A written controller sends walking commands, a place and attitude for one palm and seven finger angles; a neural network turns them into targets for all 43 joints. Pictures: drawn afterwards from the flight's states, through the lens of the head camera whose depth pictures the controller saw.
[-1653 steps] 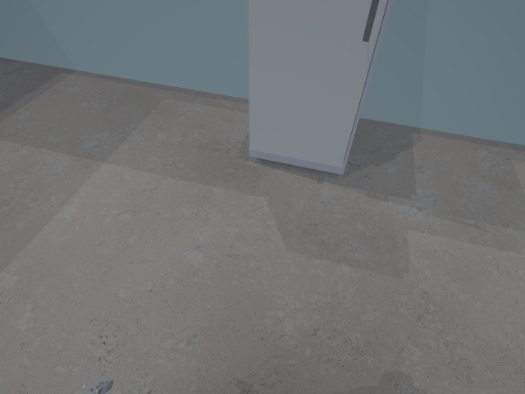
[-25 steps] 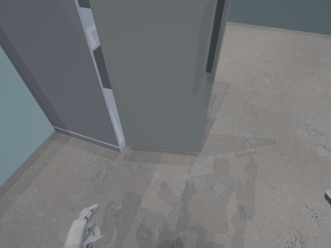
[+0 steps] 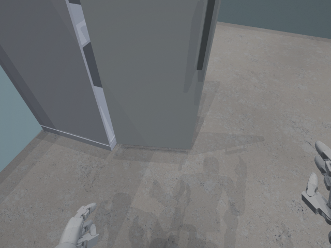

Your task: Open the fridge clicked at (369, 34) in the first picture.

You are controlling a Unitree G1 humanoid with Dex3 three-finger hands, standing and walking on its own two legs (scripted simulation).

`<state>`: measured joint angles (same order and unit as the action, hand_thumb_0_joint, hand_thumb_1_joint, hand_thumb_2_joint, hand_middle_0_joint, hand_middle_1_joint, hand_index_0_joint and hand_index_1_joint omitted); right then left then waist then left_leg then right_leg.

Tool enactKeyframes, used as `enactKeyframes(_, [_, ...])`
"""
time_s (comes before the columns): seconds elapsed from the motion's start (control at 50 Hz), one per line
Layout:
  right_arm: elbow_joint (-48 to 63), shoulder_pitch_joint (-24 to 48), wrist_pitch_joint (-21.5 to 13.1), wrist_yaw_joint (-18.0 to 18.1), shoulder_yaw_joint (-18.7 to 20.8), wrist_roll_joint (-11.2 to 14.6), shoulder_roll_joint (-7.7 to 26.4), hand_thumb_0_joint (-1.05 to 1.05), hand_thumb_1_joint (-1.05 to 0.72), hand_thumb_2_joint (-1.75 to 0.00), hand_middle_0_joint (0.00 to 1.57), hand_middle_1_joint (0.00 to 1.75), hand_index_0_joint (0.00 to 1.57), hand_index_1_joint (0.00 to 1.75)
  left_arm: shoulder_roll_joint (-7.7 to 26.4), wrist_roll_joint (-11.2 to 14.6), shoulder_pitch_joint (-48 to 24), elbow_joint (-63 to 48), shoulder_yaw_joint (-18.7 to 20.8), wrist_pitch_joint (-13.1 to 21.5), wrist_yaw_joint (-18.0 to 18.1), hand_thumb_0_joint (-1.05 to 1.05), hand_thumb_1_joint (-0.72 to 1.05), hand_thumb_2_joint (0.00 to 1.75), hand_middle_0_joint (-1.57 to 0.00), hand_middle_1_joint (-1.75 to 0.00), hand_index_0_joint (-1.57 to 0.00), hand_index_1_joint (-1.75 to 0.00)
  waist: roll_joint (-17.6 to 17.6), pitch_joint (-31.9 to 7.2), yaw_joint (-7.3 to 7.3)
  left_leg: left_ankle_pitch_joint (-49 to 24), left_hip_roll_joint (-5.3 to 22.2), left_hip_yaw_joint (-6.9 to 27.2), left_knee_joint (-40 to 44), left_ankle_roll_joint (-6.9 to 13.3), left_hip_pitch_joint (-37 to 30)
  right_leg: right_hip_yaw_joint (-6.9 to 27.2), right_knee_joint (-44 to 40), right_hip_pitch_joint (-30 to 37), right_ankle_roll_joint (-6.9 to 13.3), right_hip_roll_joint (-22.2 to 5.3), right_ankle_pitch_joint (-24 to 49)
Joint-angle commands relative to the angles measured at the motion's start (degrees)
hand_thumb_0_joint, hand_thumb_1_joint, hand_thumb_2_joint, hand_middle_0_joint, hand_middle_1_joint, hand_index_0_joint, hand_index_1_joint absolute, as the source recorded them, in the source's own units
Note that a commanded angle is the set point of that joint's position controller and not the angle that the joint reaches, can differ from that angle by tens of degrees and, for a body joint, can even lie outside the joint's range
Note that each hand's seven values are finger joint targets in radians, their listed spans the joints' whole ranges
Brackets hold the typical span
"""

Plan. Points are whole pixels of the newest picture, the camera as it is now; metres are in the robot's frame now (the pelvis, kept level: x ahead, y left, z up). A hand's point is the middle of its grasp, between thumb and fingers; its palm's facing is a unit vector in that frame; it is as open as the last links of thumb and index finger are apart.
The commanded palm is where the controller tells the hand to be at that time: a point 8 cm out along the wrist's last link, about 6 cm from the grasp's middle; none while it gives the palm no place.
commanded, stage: let the arm hang, fingers relaxed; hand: right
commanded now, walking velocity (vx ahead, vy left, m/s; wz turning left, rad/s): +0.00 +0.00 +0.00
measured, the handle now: (206, 22) +0.83 -0.11 +0.18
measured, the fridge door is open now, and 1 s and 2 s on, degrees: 76 76 76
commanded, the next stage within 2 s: look to check the result in 1.04 s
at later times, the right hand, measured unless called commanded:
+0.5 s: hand out of the picture -0.01 -0.18 -0.17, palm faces -0.05 +0.97 -0.23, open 7.2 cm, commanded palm none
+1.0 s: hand out of the picture +0.05 -0.16 -0.17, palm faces -0.06 +0.98 -0.20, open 7.3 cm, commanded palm none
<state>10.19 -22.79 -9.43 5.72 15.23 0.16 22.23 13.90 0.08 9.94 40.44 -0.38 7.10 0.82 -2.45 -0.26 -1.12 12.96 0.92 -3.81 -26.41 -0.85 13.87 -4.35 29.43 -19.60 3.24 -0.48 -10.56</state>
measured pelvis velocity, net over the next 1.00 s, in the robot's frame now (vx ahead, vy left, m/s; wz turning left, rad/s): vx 0.02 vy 0.01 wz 0.04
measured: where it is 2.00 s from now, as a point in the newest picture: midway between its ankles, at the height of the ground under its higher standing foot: outside the picture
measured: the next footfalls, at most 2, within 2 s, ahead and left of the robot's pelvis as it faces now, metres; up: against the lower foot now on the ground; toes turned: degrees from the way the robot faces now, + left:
none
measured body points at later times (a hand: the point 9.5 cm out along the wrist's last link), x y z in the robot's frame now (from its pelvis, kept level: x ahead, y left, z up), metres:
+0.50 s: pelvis +0.01 +0.02 +0.00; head +0.03 +0.02 +0.45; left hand +0.00 +0.26 -0.15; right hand +0.00 -0.23 -0.15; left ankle +0.01 +0.13 -0.74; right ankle +0.05 -0.08 -0.74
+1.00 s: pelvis +0.02 +0.01 +0.01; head +0.04 +0.01 +0.46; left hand +0.02 +0.24 -0.15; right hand +0.06 -0.21 -0.15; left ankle +0.01 +0.13 -0.74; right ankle +0.05 -0.08 -0.74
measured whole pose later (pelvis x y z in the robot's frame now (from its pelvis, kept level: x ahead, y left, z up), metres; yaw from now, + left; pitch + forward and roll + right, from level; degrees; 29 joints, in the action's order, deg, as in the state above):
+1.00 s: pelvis +0.02 +0.01 +0.01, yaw +2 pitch -1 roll +0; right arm -65.2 -12.5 -0.3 1.8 -0.7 -0.9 9.7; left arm 9.1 -1.2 13.7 65.0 0.2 -0.9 1.3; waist 0.1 2.2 1.1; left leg 12.7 0.5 -1.5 -21.6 -0.1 7.9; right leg -6.6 21.8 -11.3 2.0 -0.6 -9.5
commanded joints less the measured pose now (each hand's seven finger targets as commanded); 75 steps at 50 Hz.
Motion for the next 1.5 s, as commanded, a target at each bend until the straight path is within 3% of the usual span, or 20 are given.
enactKeyframes(0.0, [-25.0, 2.6, 9.2, -5.0, -9.3, -1.4, -0.1, 0.0, -0.9, -0.9, 0.2, 0.3, 0.2, 0.3, 12.3, -0.3, -1.9, -0.7, 4.0, -3.3, -1.6, 0.0, 0.9, 0.9, -0.2, -0.3, -0.2, -0.3, 0.5, -3.2, 2.39, 6.2, 2.5, 2.1, -6.6, 2.9, 4.0, 10.1, -5.1, -1.2, 0.9, -10.1, 3.4])
enactKeyframes(0.06, [-34.8, 4.5, 9.2, -5.1, -11.2, -1.8, 0.2, 0.0, -0.9, -0.9, 0.2, 0.3, 0.2, 0.3, 11.0, -1.3, -2.7, 0.4, 2.9, -5.1, -1.5, 0.0, 0.9, 0.9, -0.2, -0.3, -0.2, -0.3, 8.2, -4.2, 1.15, 2.9, 3.7, 4.0, -3.4, 3.0, 0.4, 10.0, -4.9, -1.7, 0.6, -8.2, 1.3])
enactKeyframes(0.1, [-41.7, 7.1, 9.2, -4.8, -12.0, -2.0, 0.4, 0.0, -0.9, -0.9, 0.2, 0.3, 0.2, 0.3, 9.4, -1.7, -1.9, 2.3, 2.6, -6.1, -1.5, 0.0, 0.9, 0.9, -0.2, -0.3, -0.2, -0.3, 13.0, -4.3, 1.74, 0.4, 6.5, 7.3, 0.1, 3.7, 1.1, 7.8, -2.3, 0.4, -0.3, -5.5, 1.1])
enactKeyframes(0.12, [-44.6, 8.0, 9.3, -4.6, -12.7, -1.9, 0.4, 0.0, -0.9, -0.9, 0.2, 0.3, 0.2, 0.3, 8.7, -1.8, -1.0, 3.0, 2.4, -6.7, -1.4, 0.0, 0.9, 0.9, -0.2, -0.3, -0.2, -0.3, 13.1, -4.6, 2.23, -0.7, 7.4, 8.4, 1.4, 4.2, 1.8, 6.9, -1.4, 2.1, -0.7, -4.6, 1.5])
enactKeyframes(0.16, [-49.3, 9.9, 9.6, -4.5, -13.5, -1.7, -0.2, 0.0, -0.9, -0.9, 0.2, 0.3, 0.2, 0.3, 7.6, -1.9, -0.7, 5.2, 2.1, -7.4, -1.2, 0.0, 0.9, 0.9, -0.2, -0.3, -0.2, -0.3, 6.2, -3.0, 2.69, 2.1, 7.4, 9.3, 3.1, 4.4, 4.1, 6.4, -2.9, 4.8, -1.3, -4.2, -0.1])
enactKeyframes(0.2, [-54.0, 9.2, 9.6, -4.5, -13.9, -1.6, -0.6, 0.0, -0.9, -0.9, 0.2, 0.3, 0.2, 0.3, 7.1, -1.9, -1.0, 7.4, 1.8, -7.7, -1.0, 0.0, 0.9, 0.9, -0.2, -0.3, -0.2, -0.3, -1.9, -1.1, 2.11, 5.1, 5.5, 8.2, 3.6, 3.6, 3.3, 7.4, -6.8, 4.4, -1.2, -5.2, -2.6])
enactKeyframes(0.28, [-61.5, 6.0, 9.3, -4.4, -13.6, -1.4, -2.3, 0.0, -0.9, -0.9, 0.2, 0.3, 0.2, 0.3, 5.9, -1.8, 1.2, 11.3, 2.0, -7.7, -0.3, 0.0, 0.9, 0.9, -0.2, -0.3, -0.2, -0.3, -8.0, -2.4, 1.17, 2.8, 4.6, 7.1, 4.8, 3.8, -2.1, 7.7, -9.2, 3.4, -1.1, -5.6, -6.0])
enactKeyframes(0.46, [-70.1, 6.5, 8.7, -4.2, -14.8, -1.1, -3.7, 0.0, -0.9, -0.9, 0.2, 0.3, 0.2, 0.3, 4.8, -1.2, 5.9, 17.8, 2.3, -7.8, 0.4, 0.0, 0.9, 0.9, -0.2, -0.3, -0.2, -0.3, 2.8, 1.3, 2.0, 3.4, 5.3, 8.0, 9.8, 3.9, 0.2, 7.1, -10.2, 7.6, -1.3, -6.1, -3.5])
enactKeyframes(0.56, [-72.7, 5.9, 8.7, -3.9, -15.2, -1.0, -5.0, 0.0, -0.9, -0.9, 0.2, 0.3, 0.2, 0.3, 3.4, -1.3, 7.1, 20.3, 2.0, -7.8, 0.4, 0.0, 0.9, 0.9, -0.2, -0.3, -0.2, -0.3, 5.5, 3.0, 2.07, 3.8, 5.3, 8.2, 10.5, 3.5, 1.2, 6.1, -10.8, 8.8, -1.4, -6.0, -2.1])
enactKeyframes(0.68, [-73.8, 6.0, 8.7, -3.6, -15.1, -1.1, -5.9, 0.0, -0.9, -0.9, 0.2, 0.3, 0.2, 0.3, 2.0, -1.3, 6.6, 22.0, 1.7, -7.5, 0.5, 0.0, 0.9, 0.9, -0.2, -0.3, -0.2, -0.3, 3.6, 3.5, 1.69, 0.0, 5.0, 7.6, 9.3, 3.1, -0.1, 5.9, -12.0, 8.9, -1.3, -6.3, -0.1])
enactKeyframes(0.74, [-74.0, 6.2, 8.7, -3.5, -15.1, -1.2, -6.3, 0.0, -0.9, -0.9, 0.2, 0.3, 0.2, 0.3, 1.8, -1.3, 6.4, 22.7, 1.6, -7.4, 0.6, 0.0, 0.9, 0.9, -0.2, -0.3, -0.2, -0.3, 4.8, 3.9, 1.65, -1.3, 5.1, 7.5, 9.3, 2.9, -0.3, 5.5, -11.8, 9.5, -1.4, -6.4, 1.9])
enactKeyframes(0.9, [-74.2, 6.3, 8.5, -3.5, -14.8, -1.1, -6.7, 0.0, -0.9, -0.9, 0.2, 0.3, 0.2, 0.3, 1.0, -1.3, 6.1, 23.3, 1.5, -7.2, 0.8, 0.0, 0.9, 0.9, -0.2, -0.3, -0.2, -0.3, 0.6, 3.7, 1.57, -3.8, 5.1, 7.6, 9.4, 2.9, -2.0, 5.1, -12.1, 10.3, -1.5, -6.3, 3.8])
enactKeyframes(0.94, [-74.3, 6.3, 8.5, -3.4, -14.8, -1.1, -6.6, 0.0, -0.9, -0.9, 0.2, 0.3, 0.2, 0.3, 1.0, -1.2, 6.0, 23.3, 1.6, -7.2, 0.8, 0.0, 0.9, 0.9, -0.2, -0.3, -0.2, -0.3, 2.1, 3.5, 1.59, -3.9, 5.2, 7.4, 9.6, 2.9, -2.0, 5.1, -11.9, 10.6, -1.5, -6.4, 4.1])
enactKeyframes(1.22, [-75.0, 5.2, 8.5, -3.4, -14.9, -1.1, -7.2, 0.0, -0.9, -0.9, 0.2, 0.3, 0.2, 0.3, 1.6, -1.1, 6.5, 23.4, 1.8, -7.0, 1.1, 0.0, 0.9, 0.9, -0.2, -0.3, -0.2, -0.3, 2.5, 1.8, 1.75, -5.1, 5.0, 7.1, 9.4, 2.7, -2.9, 5.1, -11.6, 13.0, -1.2, -6.6, 6.2])
enactKeyframes(1.48, [-75.4, 5.2, 8.7, -3.4, -14.9, -1.2, -7.7, 0.0, -0.9, -0.9, 0.2, 0.3, 0.2, 0.3, 1.3, -1.1, 6.4, 23.8, 1.7, -6.8, 1.2, 0.0, 0.9, 0.9, -0.2, -0.3, -0.2, -0.3, 2.3, 3.6, 1.8, -5.1, 5.1, 6.9, 9.3, 2.4, -2.7, 5.0, -12.6, 12.8, -1.1, -6.7, 6.4])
